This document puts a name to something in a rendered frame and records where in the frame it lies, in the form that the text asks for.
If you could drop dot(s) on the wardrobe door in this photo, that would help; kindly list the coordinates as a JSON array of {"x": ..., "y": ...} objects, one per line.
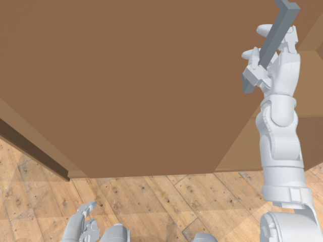
[
  {"x": 129, "y": 88},
  {"x": 13, "y": 119}
]

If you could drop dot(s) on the handle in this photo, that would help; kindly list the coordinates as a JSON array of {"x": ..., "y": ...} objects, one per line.
[{"x": 286, "y": 16}]

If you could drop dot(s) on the robot right hand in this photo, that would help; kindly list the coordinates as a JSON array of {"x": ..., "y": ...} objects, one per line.
[{"x": 283, "y": 69}]

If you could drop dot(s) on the right robot upper arm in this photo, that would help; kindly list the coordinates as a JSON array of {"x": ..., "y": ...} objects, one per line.
[{"x": 288, "y": 227}]

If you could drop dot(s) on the right robot forearm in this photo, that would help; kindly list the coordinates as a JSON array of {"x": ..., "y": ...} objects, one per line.
[{"x": 281, "y": 157}]

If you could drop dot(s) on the left robot thigh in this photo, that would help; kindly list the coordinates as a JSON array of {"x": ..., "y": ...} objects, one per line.
[{"x": 117, "y": 233}]

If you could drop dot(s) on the robot left hand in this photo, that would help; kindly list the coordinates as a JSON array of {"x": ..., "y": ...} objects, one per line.
[{"x": 78, "y": 228}]

